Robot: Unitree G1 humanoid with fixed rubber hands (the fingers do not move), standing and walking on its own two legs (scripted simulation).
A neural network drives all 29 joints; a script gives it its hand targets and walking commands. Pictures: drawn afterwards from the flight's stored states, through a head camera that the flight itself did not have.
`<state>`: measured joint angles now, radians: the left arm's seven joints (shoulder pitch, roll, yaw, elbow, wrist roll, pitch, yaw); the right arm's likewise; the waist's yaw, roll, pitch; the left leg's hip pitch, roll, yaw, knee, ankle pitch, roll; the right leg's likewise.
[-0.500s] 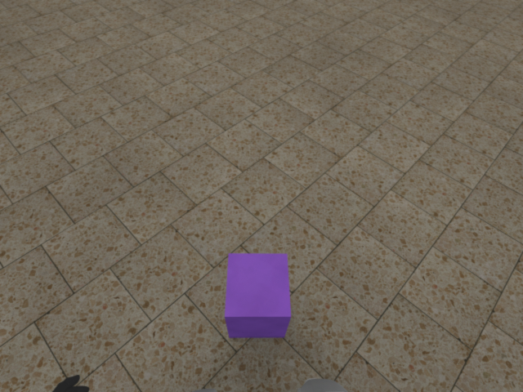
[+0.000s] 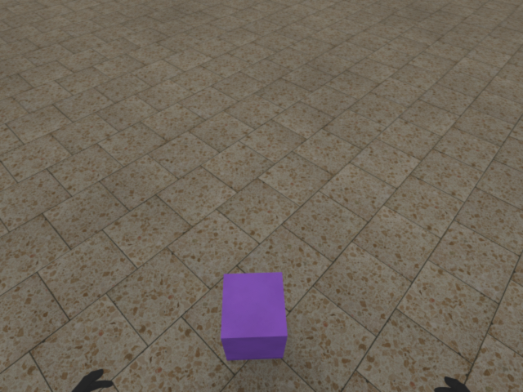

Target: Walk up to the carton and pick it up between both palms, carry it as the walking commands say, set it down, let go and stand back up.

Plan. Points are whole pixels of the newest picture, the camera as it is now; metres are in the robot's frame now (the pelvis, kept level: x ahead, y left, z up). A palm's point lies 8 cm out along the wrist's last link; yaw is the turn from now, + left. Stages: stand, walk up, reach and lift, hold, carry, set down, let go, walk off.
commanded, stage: walk up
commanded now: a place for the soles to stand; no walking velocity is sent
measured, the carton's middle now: (253, 317) +0.46 +0.04 -0.65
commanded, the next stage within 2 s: reach and lift in 0.70 s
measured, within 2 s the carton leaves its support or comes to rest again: neither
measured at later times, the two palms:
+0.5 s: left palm out of the picture +0.07 +0.30 -0.10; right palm out of the picture +0.08 -0.32 -0.11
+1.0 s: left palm (84, 386) +0.15 +0.29 -0.10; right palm (430, 375) +0.18 -0.26 -0.11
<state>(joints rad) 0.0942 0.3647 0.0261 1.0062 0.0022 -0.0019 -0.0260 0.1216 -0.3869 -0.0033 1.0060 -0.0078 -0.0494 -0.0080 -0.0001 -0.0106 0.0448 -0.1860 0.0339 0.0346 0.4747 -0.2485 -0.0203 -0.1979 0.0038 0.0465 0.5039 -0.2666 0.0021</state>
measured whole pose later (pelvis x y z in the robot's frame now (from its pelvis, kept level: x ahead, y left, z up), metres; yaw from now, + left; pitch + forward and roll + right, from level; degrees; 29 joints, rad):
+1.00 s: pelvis -0.01 +0.01 -0.01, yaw +2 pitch +3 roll +0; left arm 0.04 0.27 0.15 0.55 0.06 0.27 -0.05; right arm 0.02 -0.30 -0.12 0.59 -0.08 0.24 0.08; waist -0.01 0.01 0.15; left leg -0.40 0.01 0.00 0.65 -0.30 -0.01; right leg -0.38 -0.02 0.02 0.64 -0.31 0.02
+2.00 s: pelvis -0.07 +0.00 -0.10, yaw +3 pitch +38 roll +0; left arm -0.93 0.25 0.30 0.84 0.02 0.19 0.01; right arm -0.97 -0.25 -0.24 0.86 -0.01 0.21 -0.03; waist 0.02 -0.01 -0.01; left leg -1.38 0.01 -0.01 1.00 -0.28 -0.02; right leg -1.37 -0.01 0.02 1.02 -0.31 0.02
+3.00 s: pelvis -0.11 +0.00 -0.27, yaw +2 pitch +37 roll +0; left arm -1.45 0.39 0.21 0.92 -0.14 0.20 0.11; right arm -1.50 -0.40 -0.17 0.93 0.13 0.21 -0.13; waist 0.03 -0.01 0.39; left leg -1.90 0.01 -0.03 1.74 -0.48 -0.03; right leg -1.89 0.01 0.03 1.76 -0.51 0.02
